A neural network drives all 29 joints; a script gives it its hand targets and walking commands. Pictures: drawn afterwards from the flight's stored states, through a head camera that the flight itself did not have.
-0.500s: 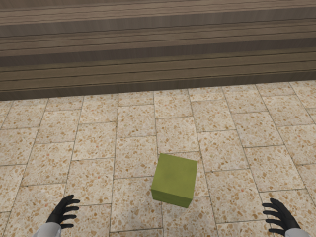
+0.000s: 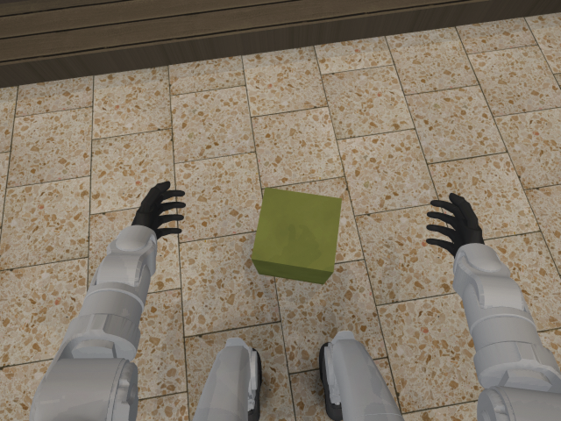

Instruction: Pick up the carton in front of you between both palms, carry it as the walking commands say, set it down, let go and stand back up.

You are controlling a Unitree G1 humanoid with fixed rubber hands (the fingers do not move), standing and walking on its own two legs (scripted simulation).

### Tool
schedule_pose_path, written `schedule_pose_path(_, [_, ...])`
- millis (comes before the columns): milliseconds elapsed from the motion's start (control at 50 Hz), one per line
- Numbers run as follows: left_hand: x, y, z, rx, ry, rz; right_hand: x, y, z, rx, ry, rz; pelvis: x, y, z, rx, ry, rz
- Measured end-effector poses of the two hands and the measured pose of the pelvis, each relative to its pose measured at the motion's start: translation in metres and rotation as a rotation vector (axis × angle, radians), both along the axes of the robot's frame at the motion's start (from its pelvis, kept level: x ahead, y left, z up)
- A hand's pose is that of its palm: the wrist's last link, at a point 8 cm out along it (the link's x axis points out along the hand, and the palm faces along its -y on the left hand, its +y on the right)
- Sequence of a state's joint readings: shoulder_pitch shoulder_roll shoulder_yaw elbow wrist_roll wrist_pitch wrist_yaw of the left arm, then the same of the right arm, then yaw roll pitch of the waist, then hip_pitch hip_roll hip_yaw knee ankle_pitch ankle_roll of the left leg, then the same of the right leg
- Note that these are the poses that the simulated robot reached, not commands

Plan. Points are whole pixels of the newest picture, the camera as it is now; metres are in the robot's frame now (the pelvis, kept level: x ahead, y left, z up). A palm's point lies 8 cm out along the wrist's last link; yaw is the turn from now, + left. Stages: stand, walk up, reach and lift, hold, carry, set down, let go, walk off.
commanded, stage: reach and lift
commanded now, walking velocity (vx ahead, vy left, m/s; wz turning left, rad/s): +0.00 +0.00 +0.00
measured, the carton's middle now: (296, 239) +0.49 -0.04 -0.56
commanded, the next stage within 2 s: none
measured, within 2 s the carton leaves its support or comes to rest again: neither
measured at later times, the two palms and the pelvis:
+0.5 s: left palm (198, 155) +0.55 +0.15 -0.14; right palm (411, 186) +0.47 -0.23 -0.14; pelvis -0.01 +0.01 -0.04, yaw +0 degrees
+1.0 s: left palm (224, 210) +0.53 +0.14 -0.38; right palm (381, 233) +0.45 -0.23 -0.38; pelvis -0.04 +0.01 -0.23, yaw -2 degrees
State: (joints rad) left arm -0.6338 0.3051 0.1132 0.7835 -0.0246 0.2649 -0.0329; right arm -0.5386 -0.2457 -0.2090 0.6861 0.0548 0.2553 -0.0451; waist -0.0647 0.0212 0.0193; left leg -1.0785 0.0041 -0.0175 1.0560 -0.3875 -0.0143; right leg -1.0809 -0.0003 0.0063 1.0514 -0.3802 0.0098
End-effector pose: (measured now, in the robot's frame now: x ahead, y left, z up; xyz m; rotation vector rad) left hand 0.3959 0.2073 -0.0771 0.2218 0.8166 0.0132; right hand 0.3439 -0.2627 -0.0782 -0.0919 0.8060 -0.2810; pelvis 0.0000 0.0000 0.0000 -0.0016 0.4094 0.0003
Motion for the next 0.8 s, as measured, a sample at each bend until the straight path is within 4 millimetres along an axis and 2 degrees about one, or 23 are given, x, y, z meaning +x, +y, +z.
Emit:
schedule_pose_path(100, [0.038, -0.015, -0.009, -0.029, -0.030, -0.022, 0.030, 0.008, -0.011, 0.019, -0.040, -0.033, -0.017, 0.000, -0.013, -0.004, 0.070, 0.003])
schedule_pose_path(200, [0.073, -0.028, -0.018, -0.056, -0.063, -0.039, 0.058, 0.017, -0.020, 0.035, -0.085, -0.060, -0.026, 0.002, -0.023, -0.008, 0.146, 0.008])
schedule_pose_path(360, [0.128, -0.047, -0.036, -0.099, -0.122, -0.065, 0.102, 0.029, -0.038, 0.067, -0.162, -0.094, -0.024, 0.005, -0.036, -0.015, 0.279, 0.012])
schedule_pose_path(440, [0.148, -0.055, -0.047, -0.110, -0.147, -0.073, 0.118, 0.034, -0.049, 0.068, -0.184, -0.093, -0.017, 0.006, -0.040, -0.017, 0.343, 0.010])
schedule_pose_path(540, [0.156, -0.061, -0.071, -0.116, -0.153, -0.071, 0.123, 0.038, -0.071, 0.066, -0.188, -0.090, -0.007, 0.008, -0.047, -0.021, 0.419, 0.008])
schedule_pose_path(620, [0.153, -0.065, -0.101, -0.120, -0.142, -0.063, 0.119, 0.038, -0.101, 0.069, -0.169, -0.093, -0.003, 0.008, -0.063, -0.025, 0.471, 0.005])
schedule_pose_path(700, [0.145, -0.068, -0.145, -0.121, -0.124, -0.056, 0.113, 0.037, -0.142, 0.073, -0.145, -0.098, -0.005, 0.009, -0.091, -0.030, 0.506, 0.002])
schedule_pose_path(800, [0.135, -0.066, -0.209, -0.106, -0.116, -0.045, 0.107, 0.035, -0.203, 0.069, -0.127, -0.099, -0.015, 0.009, -0.139, -0.031, 0.519, -0.006])
